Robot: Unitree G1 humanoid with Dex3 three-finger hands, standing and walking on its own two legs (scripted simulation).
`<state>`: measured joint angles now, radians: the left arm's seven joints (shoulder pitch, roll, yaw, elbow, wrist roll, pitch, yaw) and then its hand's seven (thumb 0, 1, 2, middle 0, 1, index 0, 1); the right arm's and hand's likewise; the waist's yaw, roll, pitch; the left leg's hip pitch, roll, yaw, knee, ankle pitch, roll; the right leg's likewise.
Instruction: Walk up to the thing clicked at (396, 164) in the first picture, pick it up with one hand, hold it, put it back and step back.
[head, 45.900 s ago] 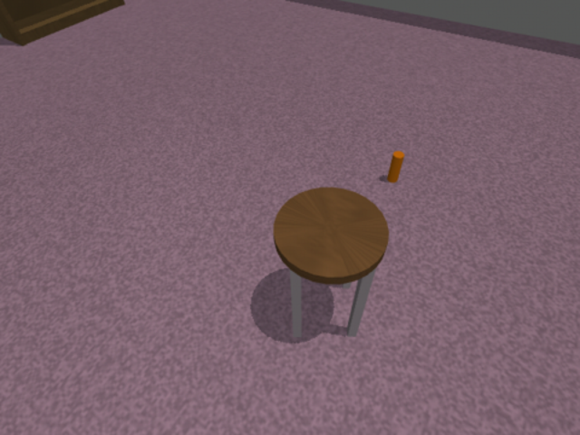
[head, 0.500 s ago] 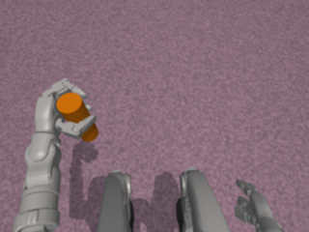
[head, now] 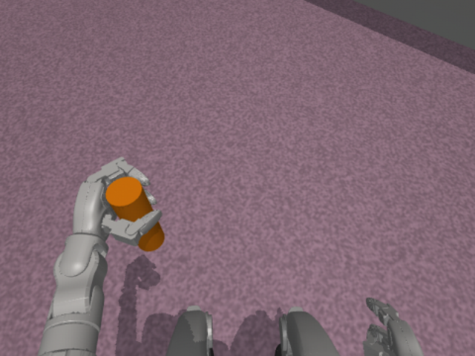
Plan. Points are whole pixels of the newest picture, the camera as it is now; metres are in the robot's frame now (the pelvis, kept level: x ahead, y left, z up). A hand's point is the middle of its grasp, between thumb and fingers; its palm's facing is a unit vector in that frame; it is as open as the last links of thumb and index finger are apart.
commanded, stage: lift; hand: left
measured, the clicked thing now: (139, 218) +0.35 +0.18 +0.01
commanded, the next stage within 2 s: hold in 0.64 s
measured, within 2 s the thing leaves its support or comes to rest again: neither
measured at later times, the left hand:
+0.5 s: hand (133, 191) +0.35 +0.16 +0.09, palm faces -0.07 -1.00 +0.00, open 8.1 cm
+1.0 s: hand (130, 182) +0.35 +0.16 +0.11, palm faces -0.08 -1.00 +0.00, open 8.1 cm
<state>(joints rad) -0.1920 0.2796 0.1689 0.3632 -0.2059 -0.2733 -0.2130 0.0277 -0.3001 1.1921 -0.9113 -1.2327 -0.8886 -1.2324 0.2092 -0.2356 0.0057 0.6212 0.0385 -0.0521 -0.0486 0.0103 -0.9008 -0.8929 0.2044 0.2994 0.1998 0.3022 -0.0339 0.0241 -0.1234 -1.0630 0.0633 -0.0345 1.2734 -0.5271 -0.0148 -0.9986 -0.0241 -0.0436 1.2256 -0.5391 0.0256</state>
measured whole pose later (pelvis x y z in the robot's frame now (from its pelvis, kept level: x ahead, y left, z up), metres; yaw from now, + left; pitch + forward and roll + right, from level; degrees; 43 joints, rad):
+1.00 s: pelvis +0.02 +0.00 +0.06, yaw +0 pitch +8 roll -2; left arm -0.14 0.23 0.16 0.45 -0.22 -0.33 -0.27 0.03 -0.25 1.15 -0.89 -1.23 -0.87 -1.23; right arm 0.23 -0.23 0.01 0.65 0.02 -0.03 -0.07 0.01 -0.90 -0.89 0.20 0.30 0.20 0.30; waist -0.02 0.01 -0.05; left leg -0.64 0.06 0.00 0.92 -0.43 -0.02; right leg -0.59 -0.02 -0.03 0.88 -0.43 0.02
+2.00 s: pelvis +0.01 +0.00 +0.08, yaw +0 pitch +5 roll -1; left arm -0.15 0.23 0.16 0.48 -0.21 -0.34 -0.28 0.02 -0.23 1.14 -0.87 -1.26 -0.85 -1.25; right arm 0.24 -0.23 0.01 0.67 0.02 -0.04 -0.07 0.01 -0.89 -0.90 0.20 0.30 0.20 0.30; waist -0.02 0.01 -0.03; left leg -0.54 0.06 0.01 0.83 -0.37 -0.02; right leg -0.49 -0.02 -0.02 0.79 -0.38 0.02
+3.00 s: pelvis +0.02 +0.00 +0.08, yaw +0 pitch +5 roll -2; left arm -0.18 0.22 0.15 0.51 -0.21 -0.34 -0.27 0.02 -0.23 1.14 -0.87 -1.26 -0.85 -1.25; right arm 0.24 -0.23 0.00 0.67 0.02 -0.04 -0.06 0.01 -0.89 -0.90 0.20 0.30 0.20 0.30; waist -0.02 0.02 -0.04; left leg -0.55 0.06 0.01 0.83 -0.38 -0.02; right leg -0.50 -0.02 -0.02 0.79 -0.39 0.02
